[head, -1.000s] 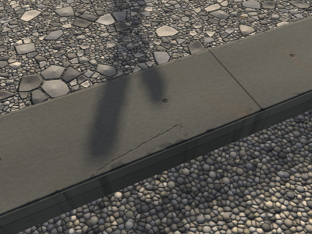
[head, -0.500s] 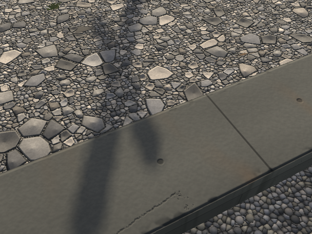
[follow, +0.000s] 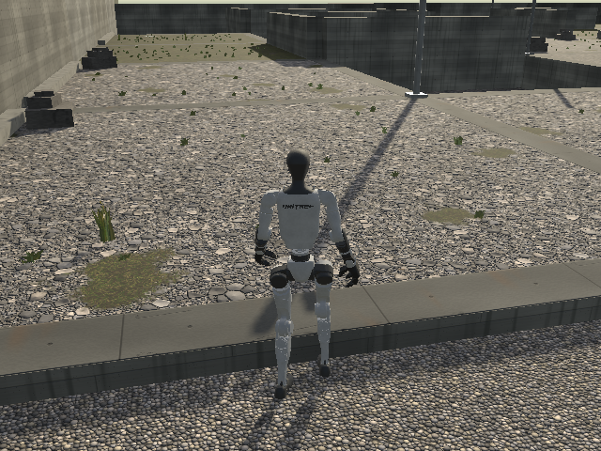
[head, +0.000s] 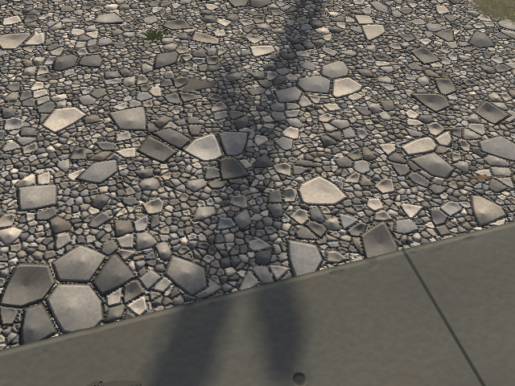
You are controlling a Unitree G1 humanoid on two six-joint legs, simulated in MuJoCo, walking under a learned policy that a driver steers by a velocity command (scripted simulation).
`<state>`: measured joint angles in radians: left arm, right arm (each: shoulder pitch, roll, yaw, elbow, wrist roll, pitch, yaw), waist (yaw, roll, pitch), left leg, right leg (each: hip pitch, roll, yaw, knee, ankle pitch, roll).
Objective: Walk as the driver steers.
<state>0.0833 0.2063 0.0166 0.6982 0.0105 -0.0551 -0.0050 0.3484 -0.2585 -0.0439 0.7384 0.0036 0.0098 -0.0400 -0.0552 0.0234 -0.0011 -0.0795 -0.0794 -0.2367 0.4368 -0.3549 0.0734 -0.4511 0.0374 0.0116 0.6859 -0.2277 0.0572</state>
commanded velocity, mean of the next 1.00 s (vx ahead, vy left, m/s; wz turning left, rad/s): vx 0.50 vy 0.00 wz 0.42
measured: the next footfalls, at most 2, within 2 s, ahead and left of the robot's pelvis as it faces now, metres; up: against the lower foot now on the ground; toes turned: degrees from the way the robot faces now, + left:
right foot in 0.04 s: +0.10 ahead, -0.14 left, +0.00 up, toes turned +4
left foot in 0.44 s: +0.28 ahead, +0.14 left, +0.18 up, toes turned +17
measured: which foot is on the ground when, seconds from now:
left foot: down 0.00-0.04, up 0.06-0.42, down 0.44-0.96, up 0.98-1.00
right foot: up 0.00-0.02, down 0.04-0.44, up 0.46-0.94, down 0.96-1.00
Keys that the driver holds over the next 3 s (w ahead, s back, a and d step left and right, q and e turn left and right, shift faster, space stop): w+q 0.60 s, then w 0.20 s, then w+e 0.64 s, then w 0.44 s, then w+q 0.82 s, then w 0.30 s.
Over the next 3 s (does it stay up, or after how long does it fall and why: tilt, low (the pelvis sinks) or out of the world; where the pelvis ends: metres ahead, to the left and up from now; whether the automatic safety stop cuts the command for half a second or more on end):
stays up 1.53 0.38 0.16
